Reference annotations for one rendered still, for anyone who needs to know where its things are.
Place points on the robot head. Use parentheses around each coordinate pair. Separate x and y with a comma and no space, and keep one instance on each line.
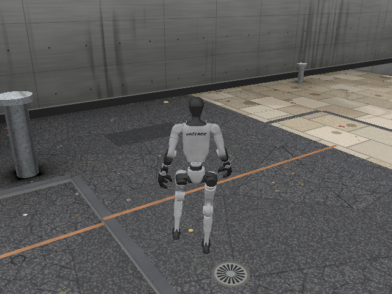
(196,105)

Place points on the robot right forearm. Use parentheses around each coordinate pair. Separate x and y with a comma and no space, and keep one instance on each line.
(225,160)

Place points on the robot left upper arm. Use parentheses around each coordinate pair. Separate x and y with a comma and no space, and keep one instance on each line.
(176,129)

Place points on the right robot shin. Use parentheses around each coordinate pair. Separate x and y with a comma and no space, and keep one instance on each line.
(207,225)

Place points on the left robot hand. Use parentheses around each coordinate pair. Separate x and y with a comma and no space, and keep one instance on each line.
(161,180)

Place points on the right robot hand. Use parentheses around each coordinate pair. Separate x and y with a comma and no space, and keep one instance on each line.
(222,169)

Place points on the robot left forearm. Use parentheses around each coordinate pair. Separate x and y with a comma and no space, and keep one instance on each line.
(166,164)

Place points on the robot right upper arm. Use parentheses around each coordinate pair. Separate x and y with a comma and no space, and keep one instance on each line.
(215,129)

